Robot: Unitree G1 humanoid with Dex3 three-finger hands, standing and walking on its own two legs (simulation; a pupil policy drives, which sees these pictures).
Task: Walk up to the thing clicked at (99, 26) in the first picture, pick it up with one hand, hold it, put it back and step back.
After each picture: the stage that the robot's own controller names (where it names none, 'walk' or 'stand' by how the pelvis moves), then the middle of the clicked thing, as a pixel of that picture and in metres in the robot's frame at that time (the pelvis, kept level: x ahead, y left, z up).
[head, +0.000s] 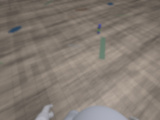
stand; (99, 29) +2.13 -0.16 -0.66
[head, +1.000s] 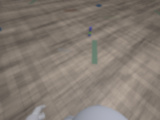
walk; (90, 31) +1.99 -0.02 -0.65
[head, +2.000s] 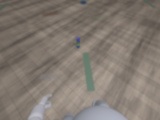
walk; (78, 42) +1.35 +0.19 -0.64
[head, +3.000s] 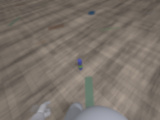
walk; (80, 64) +0.86 +0.24 -0.63
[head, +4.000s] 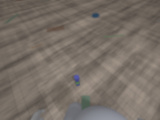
walk; (77, 80) +0.55 +0.22 -0.64
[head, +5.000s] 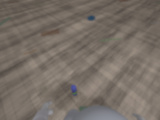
stand; (74, 90) +0.41 +0.21 -0.65
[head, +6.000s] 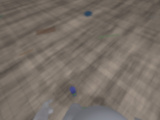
stand; (73, 91) +0.35 +0.21 -0.64
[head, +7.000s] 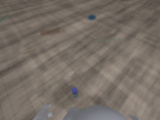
stand; (75, 92) +0.37 +0.18 -0.65
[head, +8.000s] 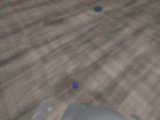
stand; (75, 86) +0.39 +0.16 -0.63
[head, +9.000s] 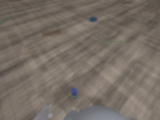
stand; (74, 93) +0.38 +0.18 -0.66
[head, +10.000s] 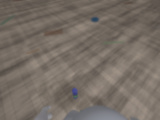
stand; (75, 93) +0.38 +0.17 -0.66
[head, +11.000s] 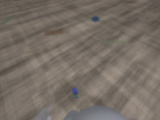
stand; (75, 93) +0.38 +0.17 -0.66
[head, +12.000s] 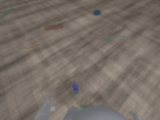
go down; (75, 89) +0.39 +0.17 -0.65
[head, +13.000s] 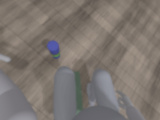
go down; (55, 51) +0.44 +0.25 -0.23
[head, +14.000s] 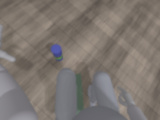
close in; (58, 54) +0.44 +0.26 -0.26
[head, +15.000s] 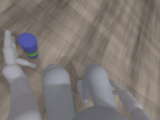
close in; (30, 48) +0.41 +0.30 -0.16
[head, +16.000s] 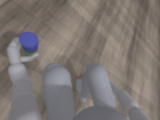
lift; (30, 47) +0.41 +0.30 -0.16
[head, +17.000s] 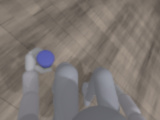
lift; (46, 62) +0.30 +0.28 -0.12
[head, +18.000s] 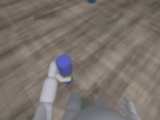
lift; (66, 72) +0.30 +0.16 +0.06
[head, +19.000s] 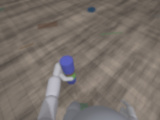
hold; (69, 72) +0.31 +0.15 +0.04
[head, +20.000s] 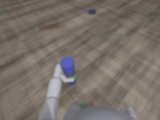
hold; (70, 73) +0.30 +0.15 +0.04
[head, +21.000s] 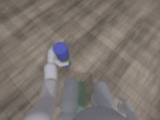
crouch; (64, 57) +0.40 +0.18 -0.04
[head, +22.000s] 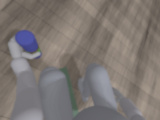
lower; (32, 47) +0.42 +0.28 -0.16
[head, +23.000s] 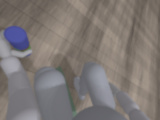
lower; (21, 45) +0.43 +0.30 -0.16
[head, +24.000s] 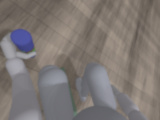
lower; (26, 47) +0.41 +0.30 -0.16
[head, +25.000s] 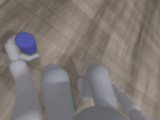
lower; (30, 49) +0.40 +0.30 -0.16
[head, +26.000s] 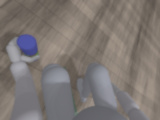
rest; (31, 51) +0.39 +0.30 -0.17
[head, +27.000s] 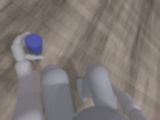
open; (35, 50) +0.41 +0.27 -0.17
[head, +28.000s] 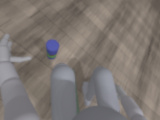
stand; (52, 51) +0.41 +0.25 -0.19
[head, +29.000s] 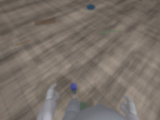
stand; (73, 88) +0.37 +0.15 -0.56
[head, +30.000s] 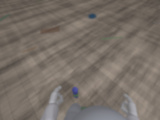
stand; (75, 92) +0.38 +0.16 -0.60
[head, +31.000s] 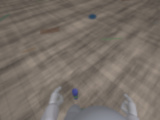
stand; (75, 94) +0.36 +0.16 -0.60
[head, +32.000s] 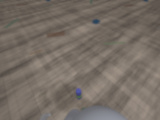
stand; (78, 94) +0.40 +0.14 -0.65
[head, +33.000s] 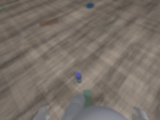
walk; (79, 78) +0.51 +0.17 -0.63
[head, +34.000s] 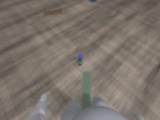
walk; (80, 60) +0.80 +0.14 -0.63
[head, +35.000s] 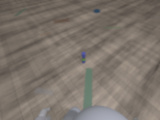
stand; (83, 58) +1.02 +0.16 -0.64
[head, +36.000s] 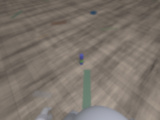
stand; (81, 59) +1.02 +0.17 -0.66
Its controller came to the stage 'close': yes
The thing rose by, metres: 0.68
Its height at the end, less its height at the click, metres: +0.00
